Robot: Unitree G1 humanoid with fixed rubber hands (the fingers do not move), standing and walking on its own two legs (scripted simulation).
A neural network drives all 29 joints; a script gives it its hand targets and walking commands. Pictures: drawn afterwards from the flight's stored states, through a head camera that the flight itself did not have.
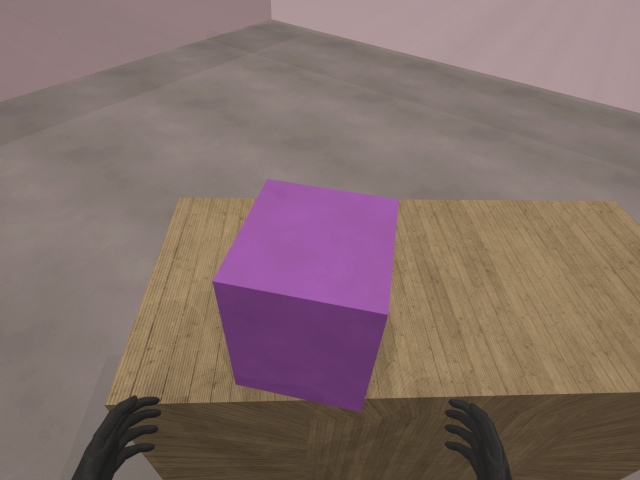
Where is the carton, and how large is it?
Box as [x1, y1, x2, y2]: [212, 179, 398, 411]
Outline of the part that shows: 267,179 212,281 236,384 360,411 387,317 398,199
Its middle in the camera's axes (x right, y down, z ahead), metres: -0.01 +0.08 +0.59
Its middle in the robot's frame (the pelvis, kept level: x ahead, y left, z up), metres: +0.40 +0.02 +0.01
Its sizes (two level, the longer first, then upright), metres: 0.210 0.200 0.250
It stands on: a pedestal, 0.66 m high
